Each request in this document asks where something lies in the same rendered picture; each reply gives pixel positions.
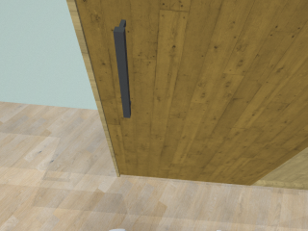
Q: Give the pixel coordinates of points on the handle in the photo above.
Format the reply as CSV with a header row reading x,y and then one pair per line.
x,y
122,67

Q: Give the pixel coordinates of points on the wardrobe door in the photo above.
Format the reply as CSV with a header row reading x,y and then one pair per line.
x,y
218,88
294,170

